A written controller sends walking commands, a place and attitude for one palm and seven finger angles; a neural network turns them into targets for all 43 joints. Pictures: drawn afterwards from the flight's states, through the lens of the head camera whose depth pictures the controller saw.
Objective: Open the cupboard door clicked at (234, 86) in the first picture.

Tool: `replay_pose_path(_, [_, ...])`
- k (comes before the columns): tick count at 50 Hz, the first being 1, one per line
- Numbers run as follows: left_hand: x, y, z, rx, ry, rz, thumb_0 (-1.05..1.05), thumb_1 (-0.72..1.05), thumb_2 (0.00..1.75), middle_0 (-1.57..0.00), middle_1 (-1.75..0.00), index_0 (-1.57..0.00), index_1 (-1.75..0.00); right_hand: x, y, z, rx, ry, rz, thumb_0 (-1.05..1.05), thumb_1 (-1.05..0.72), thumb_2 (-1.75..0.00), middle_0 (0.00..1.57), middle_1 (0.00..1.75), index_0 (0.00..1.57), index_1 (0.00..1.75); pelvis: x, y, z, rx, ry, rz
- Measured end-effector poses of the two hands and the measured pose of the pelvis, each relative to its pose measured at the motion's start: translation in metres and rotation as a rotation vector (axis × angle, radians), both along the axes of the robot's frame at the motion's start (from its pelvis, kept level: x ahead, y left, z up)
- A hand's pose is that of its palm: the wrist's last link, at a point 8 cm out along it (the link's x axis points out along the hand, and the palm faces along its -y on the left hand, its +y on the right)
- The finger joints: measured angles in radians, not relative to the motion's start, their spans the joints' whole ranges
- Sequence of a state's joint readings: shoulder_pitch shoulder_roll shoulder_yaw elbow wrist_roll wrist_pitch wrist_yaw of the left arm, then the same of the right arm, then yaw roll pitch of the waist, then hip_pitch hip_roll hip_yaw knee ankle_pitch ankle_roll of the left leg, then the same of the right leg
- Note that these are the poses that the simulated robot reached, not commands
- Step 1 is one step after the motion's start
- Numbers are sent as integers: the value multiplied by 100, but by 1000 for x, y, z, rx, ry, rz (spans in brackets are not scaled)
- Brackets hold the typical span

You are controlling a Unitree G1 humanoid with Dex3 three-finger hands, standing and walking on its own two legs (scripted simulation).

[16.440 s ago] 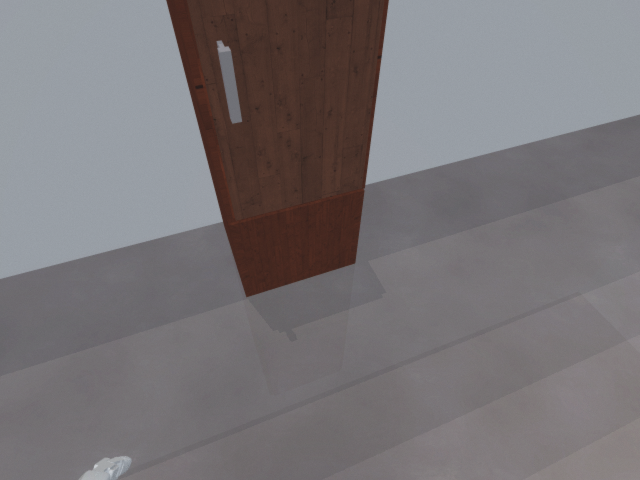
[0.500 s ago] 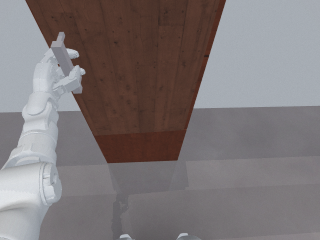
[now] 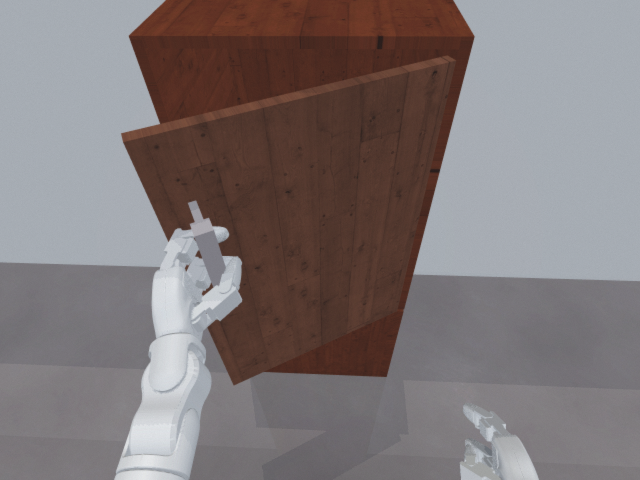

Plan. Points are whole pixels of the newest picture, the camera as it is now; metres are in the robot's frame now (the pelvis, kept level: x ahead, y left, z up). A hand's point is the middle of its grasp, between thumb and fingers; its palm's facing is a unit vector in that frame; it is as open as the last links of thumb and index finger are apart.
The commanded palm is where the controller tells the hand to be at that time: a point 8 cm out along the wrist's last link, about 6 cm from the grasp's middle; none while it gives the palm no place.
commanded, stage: pull the door open along its arc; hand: left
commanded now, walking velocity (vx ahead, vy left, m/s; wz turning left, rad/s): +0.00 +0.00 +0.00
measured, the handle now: (212, 258) +0.37 +0.16 +0.10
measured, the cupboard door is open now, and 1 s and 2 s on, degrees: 29 41 43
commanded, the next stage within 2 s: open thumb and fingers to let go in 0.24 s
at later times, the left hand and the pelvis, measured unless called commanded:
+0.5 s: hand (276, 324) +0.27 +0.06 +0.11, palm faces +0.43 -0.90 -0.01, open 6.3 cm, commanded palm +0.22 +0.11 +0.10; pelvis -0.01 -0.05 +0.00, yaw +5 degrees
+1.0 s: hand (274, 327) +0.26 +0.07 +0.10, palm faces +0.39 -0.92 +0.02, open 14.1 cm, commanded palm +0.22 +0.11 +0.10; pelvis -0.02 -0.03 +0.00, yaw +4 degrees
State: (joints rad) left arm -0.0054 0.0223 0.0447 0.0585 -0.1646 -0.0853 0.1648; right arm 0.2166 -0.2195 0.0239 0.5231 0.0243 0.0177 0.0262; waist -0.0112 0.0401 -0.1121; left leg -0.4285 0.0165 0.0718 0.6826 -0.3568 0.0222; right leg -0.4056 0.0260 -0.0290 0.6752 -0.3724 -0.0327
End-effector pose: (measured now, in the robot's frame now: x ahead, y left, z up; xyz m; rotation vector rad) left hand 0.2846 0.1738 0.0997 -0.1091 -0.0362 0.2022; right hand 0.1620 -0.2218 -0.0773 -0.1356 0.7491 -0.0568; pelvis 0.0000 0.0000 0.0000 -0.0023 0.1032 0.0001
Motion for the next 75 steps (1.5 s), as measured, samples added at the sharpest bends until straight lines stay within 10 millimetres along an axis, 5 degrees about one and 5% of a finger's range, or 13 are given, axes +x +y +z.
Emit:
replay_pose_path(9, [-53,-48,7,22,83,111,3,62,70,-34,-127,-36,-132,41,13,22,19,-78,79,1,-90,-90,20,30,20,30,2,-19,4,7,-73,24])
replay_pose_path(20, [-60,-72,8,107,83,239,1,68,78,-34,-128,-33,-132,24,-14,-3,-20,30,111,1,-90,-90,20,30,20,30,-5,-40,1,15,-101,76])
replay_pose_path(26, [-59,-71,7,105,75,241,1,63,78,-35,-130,-34,-132,3,-29,-18,-37,101,86,1,-90,-90,20,30,20,30,-9,-47,2,23,-97,80])
replay_pose_path(32, [-59,-69,6,101,67,217,2,37,67,-35,-129,-34,-129,-9,-35,-20,-38,107,62,1,-90,-90,20,30,20,30,-12,-48,4,26,-103,75])
replay_pose_path(47, [-60,-67,4,76,59,203,0,-38,34,-29,-112,-29,-112,6,-14,-3,-34,20,74,1,-90,-90,20,30,20,30,-15,-32,5,16,-107,66])
replay_pose_path(56, [-59,-67,4,108,57,168,0,-48,30,-25,-78,-24,-78,10,9,0,-17,13,93,1,-90,-90,20,30,20,30,-17,-18,2,6,-109,65])
replay_pose_path(65, [-60,-61,3,121,53,146,-1,-49,30,-36,-62,-34,-64,3,27,-7,-6,49,120,1,-90,-90,20,30,20,30,-24,-7,0,0,-111,71])
replay_pose_path(75, [-67,-44,1,167,4,-291,-1,-50,30,-22,-38,-13,-40,-20,28,-10,-16,24,98,1,-90,-90,20,30,20,30,-37,2,-2,-2,-120,80])
